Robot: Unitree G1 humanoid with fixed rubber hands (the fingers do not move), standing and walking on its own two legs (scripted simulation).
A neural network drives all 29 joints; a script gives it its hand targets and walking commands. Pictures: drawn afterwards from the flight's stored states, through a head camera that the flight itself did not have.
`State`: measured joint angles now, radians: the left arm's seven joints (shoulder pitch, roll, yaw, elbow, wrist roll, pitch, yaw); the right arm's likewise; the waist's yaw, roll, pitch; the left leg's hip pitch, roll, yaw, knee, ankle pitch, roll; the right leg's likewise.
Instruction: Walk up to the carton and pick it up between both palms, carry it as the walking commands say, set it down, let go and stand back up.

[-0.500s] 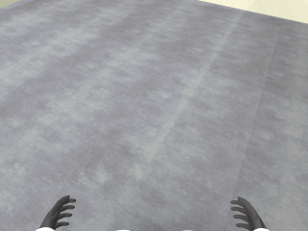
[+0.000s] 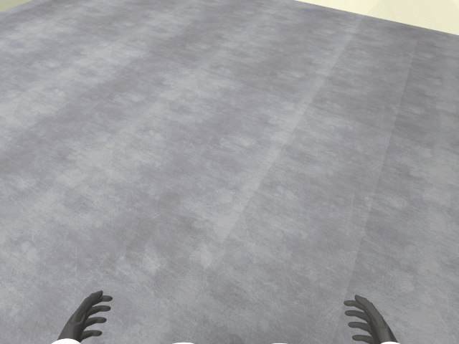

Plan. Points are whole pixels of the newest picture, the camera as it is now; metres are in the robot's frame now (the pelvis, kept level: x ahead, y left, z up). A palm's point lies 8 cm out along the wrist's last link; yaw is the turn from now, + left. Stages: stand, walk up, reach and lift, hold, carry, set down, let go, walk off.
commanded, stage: walk up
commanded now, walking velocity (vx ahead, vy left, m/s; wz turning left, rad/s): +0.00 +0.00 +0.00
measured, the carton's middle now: out of the picture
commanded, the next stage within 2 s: none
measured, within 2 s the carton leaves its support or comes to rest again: neither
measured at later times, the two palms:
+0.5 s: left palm out of the picture +0.03 +0.43 -0.08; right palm (325, 268) +0.26 -0.18 -0.06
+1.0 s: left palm out of the picture -0.01 +0.50 -0.08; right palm (205, 181) +0.47 +0.07 -0.06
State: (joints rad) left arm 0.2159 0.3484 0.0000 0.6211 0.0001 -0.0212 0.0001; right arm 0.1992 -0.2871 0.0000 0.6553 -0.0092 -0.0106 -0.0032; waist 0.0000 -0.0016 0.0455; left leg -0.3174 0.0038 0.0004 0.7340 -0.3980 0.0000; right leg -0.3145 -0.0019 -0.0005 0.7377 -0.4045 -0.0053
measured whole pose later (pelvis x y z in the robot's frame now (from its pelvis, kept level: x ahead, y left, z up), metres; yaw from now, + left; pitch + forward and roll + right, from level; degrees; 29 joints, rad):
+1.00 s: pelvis +0.15 +0.19 -0.01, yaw +41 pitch +3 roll -2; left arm 0.36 0.51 0.04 0.71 0.00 -0.13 0.00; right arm 0.13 -0.44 -0.04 0.66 -0.02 0.00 0.17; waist 0.00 0.03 -0.03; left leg -0.53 0.05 -0.02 0.83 -0.34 0.04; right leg -0.22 -0.21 -0.31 0.83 -0.51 0.05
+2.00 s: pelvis +0.36 +0.52 -0.01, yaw +69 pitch +0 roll -1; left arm 0.38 0.47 0.04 0.71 0.00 -0.16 -0.01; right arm 0.19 -0.47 -0.04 0.72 -0.02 -0.05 0.10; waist 0.00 0.08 0.00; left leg -0.64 0.03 -0.06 0.98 -0.40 0.03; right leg -0.29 -0.15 -0.25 0.81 -0.49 0.02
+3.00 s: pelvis +0.46 +0.83 -0.02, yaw +79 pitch +1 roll +0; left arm 0.19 0.48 0.04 0.73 0.00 -0.10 -0.03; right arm 0.29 -0.47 -0.04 0.80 -0.02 -0.10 0.02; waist 0.00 0.00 -0.02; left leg -0.44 0.01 -0.02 0.86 -0.45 0.03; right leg -0.63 -0.14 -0.05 0.99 -0.44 -0.02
